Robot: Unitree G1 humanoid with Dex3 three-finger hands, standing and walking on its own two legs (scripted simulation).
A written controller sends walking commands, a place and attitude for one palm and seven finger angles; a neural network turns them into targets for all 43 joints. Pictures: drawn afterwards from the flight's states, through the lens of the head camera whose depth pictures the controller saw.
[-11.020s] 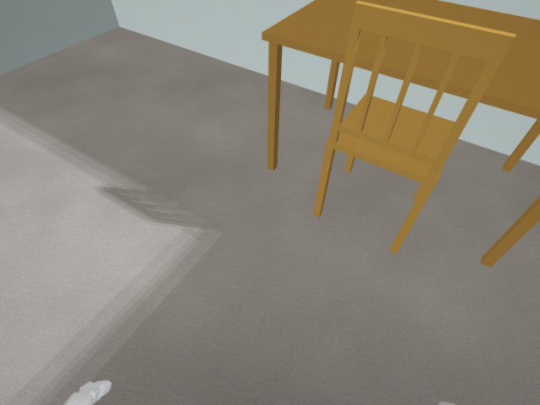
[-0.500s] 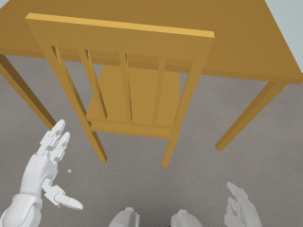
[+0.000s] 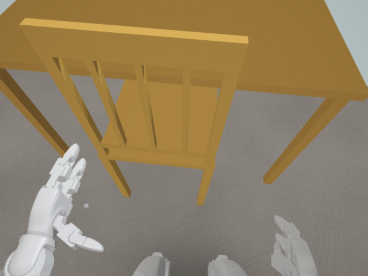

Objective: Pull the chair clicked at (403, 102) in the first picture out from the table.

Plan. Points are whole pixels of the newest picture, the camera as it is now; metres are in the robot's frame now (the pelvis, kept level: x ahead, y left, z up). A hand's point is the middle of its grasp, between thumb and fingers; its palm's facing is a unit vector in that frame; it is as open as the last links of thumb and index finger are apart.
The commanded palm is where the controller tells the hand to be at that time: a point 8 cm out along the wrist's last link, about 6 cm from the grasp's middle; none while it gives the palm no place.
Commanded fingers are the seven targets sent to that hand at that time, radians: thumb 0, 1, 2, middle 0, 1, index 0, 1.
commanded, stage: aim the fingers beside a spindle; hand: left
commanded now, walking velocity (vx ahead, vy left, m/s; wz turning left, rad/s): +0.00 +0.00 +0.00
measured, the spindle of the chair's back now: (148, 113) +0.50 +0.12 +0.01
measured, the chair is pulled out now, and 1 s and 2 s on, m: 0.00 0.00 0.00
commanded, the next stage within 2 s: none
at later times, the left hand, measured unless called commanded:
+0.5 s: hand (111, 190) +0.28 +0.17 +0.02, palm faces -0.07 -1.00 -0.05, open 16.9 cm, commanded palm +0.27 +0.23 +0.02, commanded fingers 0.00 -0.50 0.30 -0.06 -0.08 -0.06 -0.08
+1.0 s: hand (132, 177) +0.32 +0.14 -0.01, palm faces -0.09 -1.00 -0.03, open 16.9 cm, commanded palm +0.31 +0.19 +0.00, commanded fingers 0.00 -0.50 0.30 -0.06 -0.08 -0.06 -0.08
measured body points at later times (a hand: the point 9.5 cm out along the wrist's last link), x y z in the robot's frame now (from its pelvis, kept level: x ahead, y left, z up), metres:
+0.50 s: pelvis +0.00 -0.01 -0.01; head +0.09 -0.01 +0.43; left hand +0.28 +0.22 +0.02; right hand +0.16 -0.26 -0.10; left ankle +0.00 +0.09 -0.66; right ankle +0.02 -0.10 -0.66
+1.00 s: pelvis -0.01 +0.00 -0.03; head +0.10 +0.00 +0.41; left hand +0.32 +0.19 +0.00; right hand +0.14 -0.24 -0.13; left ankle +0.00 +0.09 -0.66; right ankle +0.02 -0.10 -0.66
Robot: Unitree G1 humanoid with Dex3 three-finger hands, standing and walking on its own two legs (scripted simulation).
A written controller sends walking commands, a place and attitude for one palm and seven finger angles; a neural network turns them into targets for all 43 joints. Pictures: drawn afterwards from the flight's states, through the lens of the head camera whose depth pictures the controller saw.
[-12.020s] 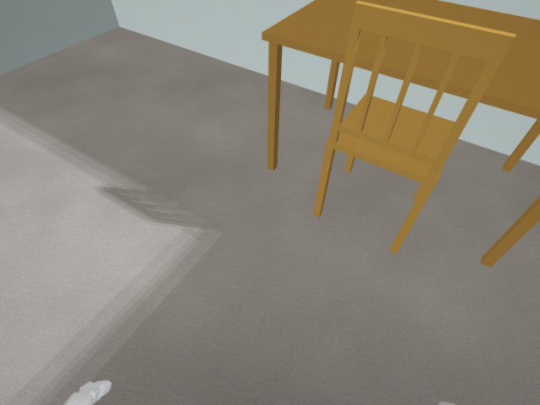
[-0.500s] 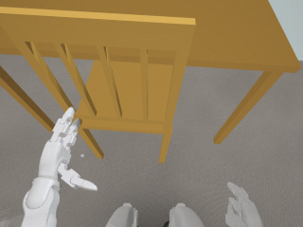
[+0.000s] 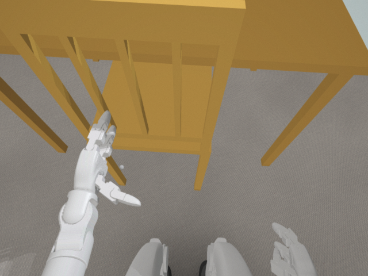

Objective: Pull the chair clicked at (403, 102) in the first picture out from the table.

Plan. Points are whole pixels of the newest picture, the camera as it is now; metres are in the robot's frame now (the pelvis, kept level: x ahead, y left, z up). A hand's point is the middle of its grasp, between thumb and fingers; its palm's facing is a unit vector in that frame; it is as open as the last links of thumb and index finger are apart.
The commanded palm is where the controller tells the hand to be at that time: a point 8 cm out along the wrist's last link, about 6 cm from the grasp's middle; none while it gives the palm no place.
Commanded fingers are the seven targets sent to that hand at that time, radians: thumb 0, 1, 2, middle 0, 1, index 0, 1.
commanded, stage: aim the fingers beside a spindle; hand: left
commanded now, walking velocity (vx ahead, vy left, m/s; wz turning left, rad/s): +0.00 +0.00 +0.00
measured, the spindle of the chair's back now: (136, 96) +0.50 +0.13 +0.04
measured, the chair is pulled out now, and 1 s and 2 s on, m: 0.00 0.00 0.00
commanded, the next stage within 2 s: none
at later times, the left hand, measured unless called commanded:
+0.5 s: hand (134, 151) +0.38 +0.12 +0.01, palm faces -0.06 -1.00 -0.04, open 16.9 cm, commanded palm +0.34 +0.18 +0.01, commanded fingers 0.00 -0.50 0.30 -0.06 -0.08 -0.06 -0.08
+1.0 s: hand (129, 157) +0.36 +0.13 +0.00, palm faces -0.04 -1.00 -0.03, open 16.9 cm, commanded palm +0.34 +0.19 +0.01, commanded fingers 0.00 -0.50 0.30 -0.06 -0.08 -0.06 -0.08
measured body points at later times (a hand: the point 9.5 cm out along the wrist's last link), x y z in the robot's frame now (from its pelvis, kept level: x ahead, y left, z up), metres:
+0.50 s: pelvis +0.00 +0.00 -0.01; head +0.13 +0.00 +0.42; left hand +0.37 +0.18 +0.01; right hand +0.13 -0.25 -0.13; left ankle +0.01 +0.09 -0.64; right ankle +0.03 -0.10 -0.64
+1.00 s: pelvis +0.00 +0.00 -0.01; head +0.12 +0.00 +0.42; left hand +0.36 +0.19 +0.00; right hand +0.15 -0.25 -0.12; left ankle +0.01 +0.09 -0.64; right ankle +0.03 -0.10 -0.64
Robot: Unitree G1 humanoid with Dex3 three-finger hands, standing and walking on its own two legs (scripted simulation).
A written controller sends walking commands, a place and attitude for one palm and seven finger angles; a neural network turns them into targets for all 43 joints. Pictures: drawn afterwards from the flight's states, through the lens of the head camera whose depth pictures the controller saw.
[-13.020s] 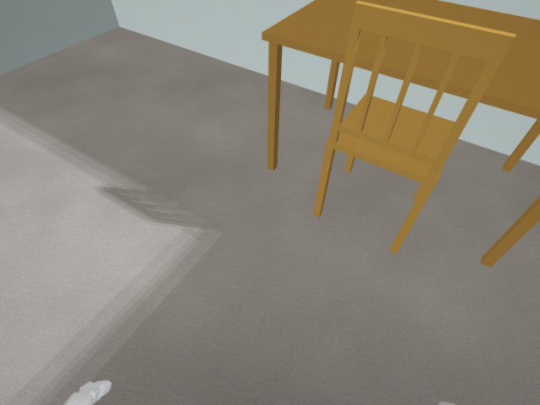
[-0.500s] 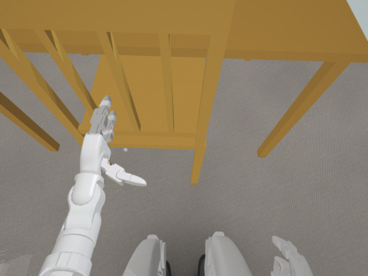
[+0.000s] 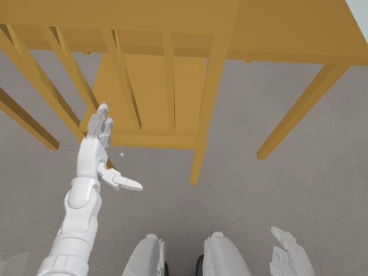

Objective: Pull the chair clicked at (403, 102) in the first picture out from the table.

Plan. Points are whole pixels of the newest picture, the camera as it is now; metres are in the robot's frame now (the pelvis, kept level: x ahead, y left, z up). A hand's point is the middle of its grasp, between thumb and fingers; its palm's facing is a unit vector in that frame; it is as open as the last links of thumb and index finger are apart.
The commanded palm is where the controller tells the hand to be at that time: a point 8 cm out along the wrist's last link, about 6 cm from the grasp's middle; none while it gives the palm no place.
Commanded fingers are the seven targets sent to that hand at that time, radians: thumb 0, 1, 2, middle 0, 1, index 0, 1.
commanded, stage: aim the fingers beside a spindle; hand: left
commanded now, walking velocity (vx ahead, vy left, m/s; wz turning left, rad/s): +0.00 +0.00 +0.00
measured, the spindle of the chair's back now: (127, 90) +0.50 +0.14 +0.05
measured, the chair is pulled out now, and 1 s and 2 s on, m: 0.00 0.00 0.00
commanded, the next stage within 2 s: none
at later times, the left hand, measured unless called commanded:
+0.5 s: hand (117, 152) +0.36 +0.14 +0.03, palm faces -0.02 -1.00 -0.06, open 16.9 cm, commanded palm +0.34 +0.19 +0.02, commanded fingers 0.00 -0.50 0.30 -0.06 -0.08 -0.06 -0.08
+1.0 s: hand (127, 159) +0.35 +0.13 +0.00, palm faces -0.09 -1.00 +0.00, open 16.9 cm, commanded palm +0.34 +0.19 +0.02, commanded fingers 0.00 -0.50 0.30 -0.06 -0.08 -0.06 -0.08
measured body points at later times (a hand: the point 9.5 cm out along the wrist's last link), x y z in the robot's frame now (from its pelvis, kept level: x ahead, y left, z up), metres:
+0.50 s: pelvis +0.00 +0.01 +0.00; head +0.12 +0.01 +0.44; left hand +0.35 +0.20 +0.03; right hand +0.14 -0.24 -0.11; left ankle +0.01 +0.09 -0.63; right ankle +0.03 -0.09 -0.63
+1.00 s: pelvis +0.00 +0.00 +0.00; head +0.13 +0.01 +0.43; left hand +0.35 +0.18 +0.00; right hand +0.14 -0.24 -0.11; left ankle +0.01 +0.09 -0.63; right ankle +0.03 -0.09 -0.63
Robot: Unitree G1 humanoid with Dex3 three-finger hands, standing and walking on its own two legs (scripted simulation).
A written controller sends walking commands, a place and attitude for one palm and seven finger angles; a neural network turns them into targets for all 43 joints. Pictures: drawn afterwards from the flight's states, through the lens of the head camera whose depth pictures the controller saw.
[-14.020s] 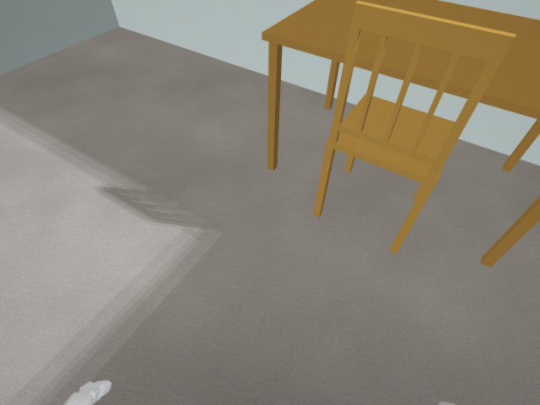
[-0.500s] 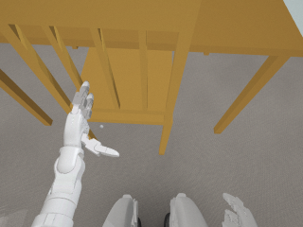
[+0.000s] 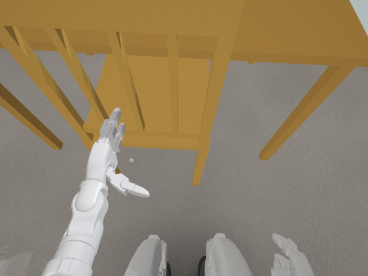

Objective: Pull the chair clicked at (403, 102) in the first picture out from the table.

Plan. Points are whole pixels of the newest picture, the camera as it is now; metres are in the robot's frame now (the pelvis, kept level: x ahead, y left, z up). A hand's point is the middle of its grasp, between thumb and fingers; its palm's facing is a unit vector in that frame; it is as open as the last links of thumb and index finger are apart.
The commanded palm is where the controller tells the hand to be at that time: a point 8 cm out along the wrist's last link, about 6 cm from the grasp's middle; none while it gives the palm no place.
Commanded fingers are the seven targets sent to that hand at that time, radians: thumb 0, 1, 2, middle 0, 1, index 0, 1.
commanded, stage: aim the fingers beside a spindle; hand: left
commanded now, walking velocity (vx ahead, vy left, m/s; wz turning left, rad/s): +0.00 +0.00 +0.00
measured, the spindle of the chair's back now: (131, 92) +0.50 +0.13 +0.05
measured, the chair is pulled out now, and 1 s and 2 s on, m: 0.00 0.00 0.00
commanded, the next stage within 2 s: push the fingers through the gap in 1.24 s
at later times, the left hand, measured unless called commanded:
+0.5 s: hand (127, 155) +0.36 +0.13 +0.02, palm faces -0.04 -1.00 -0.04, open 16.9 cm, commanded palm +0.34 +0.18 +0.02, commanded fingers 0.00 -0.50 0.30 -0.06 -0.08 -0.06 -0.08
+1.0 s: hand (123, 155) +0.36 +0.14 +0.01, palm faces -0.06 -1.00 -0.04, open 16.9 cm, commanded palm +0.33 +0.18 +0.01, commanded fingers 0.00 -0.50 0.30 -0.06 -0.08 -0.06 -0.08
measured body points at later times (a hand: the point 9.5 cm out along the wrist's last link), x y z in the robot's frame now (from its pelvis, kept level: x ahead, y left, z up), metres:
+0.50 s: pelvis +0.00 +0.00 +0.00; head +0.12 +0.01 +0.43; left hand +0.35 +0.18 +0.03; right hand +0.14 -0.24 -0.11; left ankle +0.01 +0.09 -0.63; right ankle +0.03 -0.10 -0.63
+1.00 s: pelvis +0.00 +0.00 +0.00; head +0.12 +0.01 +0.43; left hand +0.36 +0.19 +0.02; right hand +0.14 -0.24 -0.11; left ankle +0.01 +0.09 -0.63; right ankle +0.03 -0.10 -0.63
